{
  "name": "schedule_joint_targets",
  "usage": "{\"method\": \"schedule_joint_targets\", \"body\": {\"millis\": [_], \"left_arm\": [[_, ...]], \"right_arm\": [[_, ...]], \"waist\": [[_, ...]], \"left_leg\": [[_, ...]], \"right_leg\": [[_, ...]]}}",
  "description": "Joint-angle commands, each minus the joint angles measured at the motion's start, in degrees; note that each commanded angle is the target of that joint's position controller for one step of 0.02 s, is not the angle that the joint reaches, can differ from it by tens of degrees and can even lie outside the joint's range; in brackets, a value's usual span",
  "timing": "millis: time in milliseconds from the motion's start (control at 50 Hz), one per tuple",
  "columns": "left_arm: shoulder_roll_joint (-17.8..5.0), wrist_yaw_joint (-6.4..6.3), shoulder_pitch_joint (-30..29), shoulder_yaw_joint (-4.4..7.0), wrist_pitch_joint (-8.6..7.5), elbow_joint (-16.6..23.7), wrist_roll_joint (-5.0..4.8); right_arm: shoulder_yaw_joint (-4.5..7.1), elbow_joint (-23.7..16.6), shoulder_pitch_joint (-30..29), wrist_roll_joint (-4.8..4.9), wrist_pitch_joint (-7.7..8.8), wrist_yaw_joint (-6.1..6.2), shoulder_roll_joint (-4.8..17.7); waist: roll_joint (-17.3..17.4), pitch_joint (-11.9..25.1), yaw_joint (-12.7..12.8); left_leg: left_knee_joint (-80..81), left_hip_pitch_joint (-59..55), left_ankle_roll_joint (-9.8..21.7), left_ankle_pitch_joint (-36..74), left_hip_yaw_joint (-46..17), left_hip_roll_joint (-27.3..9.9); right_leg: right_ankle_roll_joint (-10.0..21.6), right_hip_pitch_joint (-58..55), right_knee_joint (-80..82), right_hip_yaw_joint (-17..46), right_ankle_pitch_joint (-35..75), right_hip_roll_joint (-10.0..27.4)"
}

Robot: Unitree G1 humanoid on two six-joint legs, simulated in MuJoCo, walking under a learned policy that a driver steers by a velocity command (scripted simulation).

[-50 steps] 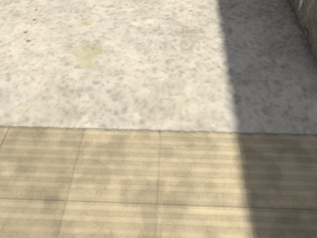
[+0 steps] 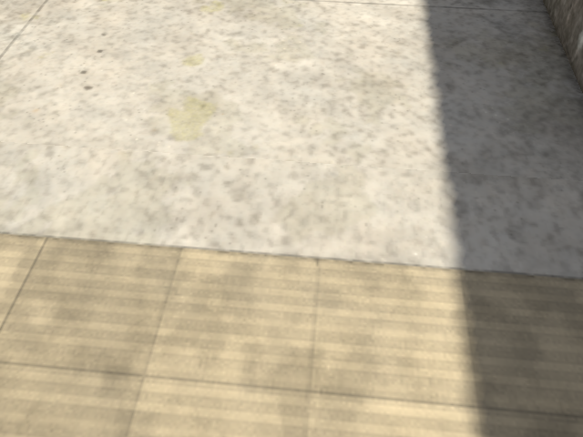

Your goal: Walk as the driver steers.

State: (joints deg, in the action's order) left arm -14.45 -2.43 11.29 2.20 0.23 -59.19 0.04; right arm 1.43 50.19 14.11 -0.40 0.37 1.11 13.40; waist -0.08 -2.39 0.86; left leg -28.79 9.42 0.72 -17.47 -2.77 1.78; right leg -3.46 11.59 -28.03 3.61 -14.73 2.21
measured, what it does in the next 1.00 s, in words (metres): walks ahead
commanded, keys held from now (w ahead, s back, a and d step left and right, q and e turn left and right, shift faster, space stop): no key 0.54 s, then w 0.46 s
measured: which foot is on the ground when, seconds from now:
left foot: down 0.00-0.76, up 0.78-1.00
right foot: down 0.00-1.00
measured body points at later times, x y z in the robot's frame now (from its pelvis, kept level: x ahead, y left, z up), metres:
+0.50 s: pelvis +0.00 -0.01 +0.00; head +0.01 -0.01 +0.45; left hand +0.02 +0.25 -0.15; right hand +0.03 -0.26 -0.15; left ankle -0.02 +0.11 -0.74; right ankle +0.01 -0.16 -0.74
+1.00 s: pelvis +0.11 -0.04 +0.01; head +0.12 -0.06 +0.46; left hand +0.01 +0.19 -0.13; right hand +0.23 -0.30 -0.12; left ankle +0.17 +0.11 -0.67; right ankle +0.01 -0.13 -0.74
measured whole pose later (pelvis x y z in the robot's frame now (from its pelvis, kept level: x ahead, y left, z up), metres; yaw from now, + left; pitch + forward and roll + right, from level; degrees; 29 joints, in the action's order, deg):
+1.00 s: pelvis +0.11 -0.04 +0.01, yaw +0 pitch +1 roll +1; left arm -10.2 0.1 28.5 0.4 -5.2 -63.1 0.1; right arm 3.0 53.1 9.9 1.5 5.2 -0.7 15.7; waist 1.7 0.3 3.6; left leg -55.0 33.9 2.3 -9.7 0.6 -4.5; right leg 2.7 -1.1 -13.4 -0.8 -15.5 -1.5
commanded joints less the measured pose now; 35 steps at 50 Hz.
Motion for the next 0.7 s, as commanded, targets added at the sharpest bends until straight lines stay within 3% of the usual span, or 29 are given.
{"method": "schedule_joint_targets", "body": {"millis": [20,540,580,620,660,680,700], "left_arm": [[-6.5,-0.29,0.8,1.12,-0.37,0.8,-0.03],[-3.7,-0.57,4.0,0.03,0.01,-4.0,-0.1],[-2.7,-0.67,5.3,-0.21,0.13,-4.7,-0.37],[-2.9,-0.68,4.4,-0.08,-0.38,-3.7,-0.62],[-0.8,0.1,2.7,-0.6,-2.26,-2.0,-0.73],[-0.2,0.66,2.4,-0.75,-3.32,-1.5,-0.88],[-0.3,1.24,3.1,-0.65,-4.2,-1.3,-1.28]], "right_arm": [[1.23,-1.4,1.3,0.08,0.59,0.28,6.1],[-0.03,6.8,5.4,0.4,0.49,0.88,4.4],[0.11,7.7,6.6,0.68,0.16,1.18,4.6],[0.93,7.1,6.7,1.29,0.08,1.47,7.3],[1.9,7.3,9.4,1.91,1.02,1.26,9.8],[2.37,7.4,9.6,2.15,1.48,1.16,10.7],[2.35,6.7,8.0,2.11,1.8,1.07,10.3]], "waist": [[0.6,0.7,-0.1],[0.2,-1.0,-0.4],[1.3,-0.5,-0.6],[4.2,-4.7,-1.2],[9.8,-6.8,-2.4],[11.5,-7.5,-2.5],[11.2,-8.3,-1.4]], "left_leg": [[6.0,3.1,0.7,11.0,-2.3,-2.7],[6.4,4.1,0.0,8.1,-0.5,-1.9],[7.7,4.5,0.9,-8.0,-0.5,-1.1],[10.7,8.0,4.2,-26.3,-5.5,-4.0],[16.3,7.0,8.8,-33.1,-17.0,-12.1],[18.5,8.5,11.3,-32.8,-22.6,-16.0],[19.1,9.9,12.2,-31.0,-24.1,-17.4]], "right_leg": [[1.0,-1.9,2.9,-0.6,9.6,-0.1],[1.7,-0.5,3.4,-1.5,7.7,-1.2],[2.2,0.4,1.6,-3.9,-5.1,-3.5],[3.6,6.6,-3.0,-5.5,-18.3,-5.1],[4.1,12.1,-11.3,-6.9,-13.7,-4.8],[4.8,12.0,-15.5,-5.7,-10.7,-3.1],[5.9,11.4,-16.0,-4.8,-10.6,-1.8]]}}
